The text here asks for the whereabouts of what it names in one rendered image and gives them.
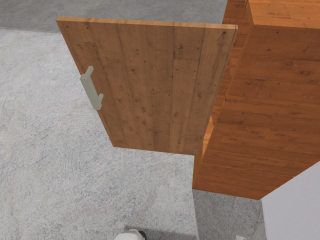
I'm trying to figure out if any cupboard door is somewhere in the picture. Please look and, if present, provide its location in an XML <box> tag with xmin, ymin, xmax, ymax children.
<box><xmin>56</xmin><ymin>16</ymin><xmax>238</xmax><ymax>156</ymax></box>

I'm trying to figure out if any handle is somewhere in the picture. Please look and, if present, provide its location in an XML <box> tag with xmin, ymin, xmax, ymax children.
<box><xmin>80</xmin><ymin>66</ymin><xmax>104</xmax><ymax>110</ymax></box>

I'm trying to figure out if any left robot thigh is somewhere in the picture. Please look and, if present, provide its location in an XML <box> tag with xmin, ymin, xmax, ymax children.
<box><xmin>114</xmin><ymin>230</ymin><xmax>145</xmax><ymax>240</ymax></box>

